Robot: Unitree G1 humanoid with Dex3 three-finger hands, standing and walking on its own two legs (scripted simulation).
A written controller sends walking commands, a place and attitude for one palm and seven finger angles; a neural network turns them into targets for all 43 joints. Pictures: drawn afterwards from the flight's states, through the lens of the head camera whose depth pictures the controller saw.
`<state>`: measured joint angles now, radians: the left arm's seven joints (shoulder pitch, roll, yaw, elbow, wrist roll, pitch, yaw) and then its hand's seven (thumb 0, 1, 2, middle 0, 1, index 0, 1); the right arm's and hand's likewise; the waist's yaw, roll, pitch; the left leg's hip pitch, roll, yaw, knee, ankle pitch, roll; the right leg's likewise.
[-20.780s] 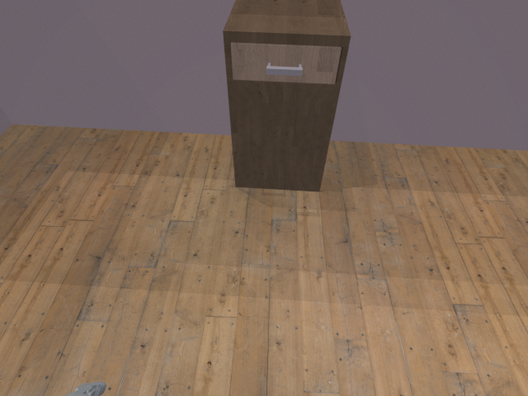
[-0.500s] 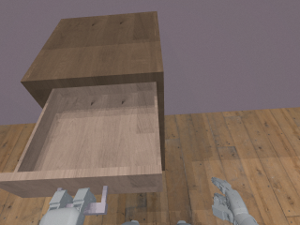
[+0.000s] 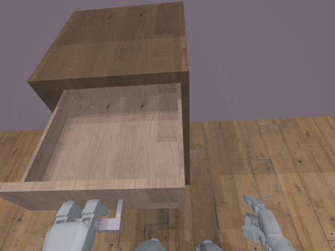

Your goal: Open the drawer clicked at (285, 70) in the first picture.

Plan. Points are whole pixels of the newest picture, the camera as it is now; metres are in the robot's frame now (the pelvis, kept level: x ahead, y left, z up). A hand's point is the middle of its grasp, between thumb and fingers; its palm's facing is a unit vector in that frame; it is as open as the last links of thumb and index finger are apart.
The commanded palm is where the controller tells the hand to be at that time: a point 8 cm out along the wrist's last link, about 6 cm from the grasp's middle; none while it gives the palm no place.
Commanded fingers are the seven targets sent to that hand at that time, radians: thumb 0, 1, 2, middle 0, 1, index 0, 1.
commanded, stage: open the thumb to release the handle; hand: left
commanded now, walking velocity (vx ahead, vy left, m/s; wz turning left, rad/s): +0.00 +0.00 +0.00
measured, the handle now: (92, 215) +0.20 +0.19 +0.01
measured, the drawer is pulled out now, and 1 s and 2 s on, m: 0.30 0.30 0.30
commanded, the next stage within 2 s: lift the hand off the handle in 0.30 s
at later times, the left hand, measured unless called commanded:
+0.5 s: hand (86, 243) +0.14 +0.19 +0.00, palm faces -0.03 -0.12 -0.99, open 13.6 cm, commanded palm +0.13 +0.19 +0.05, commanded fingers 0.00 -0.50 0.30 -0.30 -1.20 -0.30 -1.20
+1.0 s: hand (85, 239) +0.15 +0.19 +0.01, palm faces -0.04 -0.13 -0.99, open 13.6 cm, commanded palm +0.13 +0.19 +0.07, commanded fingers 0.00 -0.50 0.30 -0.30 -1.20 -0.30 -1.20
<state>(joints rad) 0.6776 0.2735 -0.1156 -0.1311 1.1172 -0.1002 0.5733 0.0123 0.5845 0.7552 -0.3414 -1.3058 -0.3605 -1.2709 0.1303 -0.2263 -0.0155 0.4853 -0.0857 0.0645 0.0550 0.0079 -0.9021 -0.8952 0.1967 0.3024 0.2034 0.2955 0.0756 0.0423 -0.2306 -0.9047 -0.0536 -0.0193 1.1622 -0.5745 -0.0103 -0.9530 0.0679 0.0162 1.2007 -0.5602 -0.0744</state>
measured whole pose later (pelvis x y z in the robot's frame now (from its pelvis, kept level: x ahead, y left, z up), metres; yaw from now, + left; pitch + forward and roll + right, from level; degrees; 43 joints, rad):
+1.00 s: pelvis -0.01 +0.00 +0.03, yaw +0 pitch +13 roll +2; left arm 0.55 0.28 -0.16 0.00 1.09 -0.01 0.54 0.00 -0.49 0.30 -0.33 -1.20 -0.37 -1.21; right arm 0.15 -0.22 0.00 0.51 -0.05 0.06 0.02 0.01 -0.90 -0.89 0.20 0.30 0.20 0.30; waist 0.05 0.05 -0.19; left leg -0.75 -0.04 -0.04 1.01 -0.49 -0.01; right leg -0.79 0.08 0.01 1.04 -0.47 -0.08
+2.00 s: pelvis +0.01 +0.01 +0.05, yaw -2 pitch +9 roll +1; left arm 0.69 0.32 -0.20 -0.26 1.05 0.03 0.44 0.00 -0.49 0.30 -0.39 -1.22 -0.42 -1.23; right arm 0.17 -0.23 -0.01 0.46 -0.05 0.07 0.08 0.01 -0.90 -0.90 0.20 0.30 0.20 0.30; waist 0.09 0.07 -0.16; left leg -0.56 -0.03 -0.01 0.89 -0.48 0.01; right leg -0.60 0.08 0.04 0.90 -0.45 -0.06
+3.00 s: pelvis +0.02 +0.02 +0.08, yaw -3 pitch +4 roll +0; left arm 0.69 0.36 -0.16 -0.54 0.97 0.09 0.25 0.00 -0.50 0.30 -0.32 -1.20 -0.32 -1.20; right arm 0.15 -0.24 0.02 0.46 0.00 0.10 0.09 0.01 -0.90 -0.90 0.20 0.30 0.20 0.30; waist 0.12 0.10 -0.12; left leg -0.36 -0.02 0.00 0.70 -0.41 0.02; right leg -0.39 0.08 0.06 0.70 -0.36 -0.04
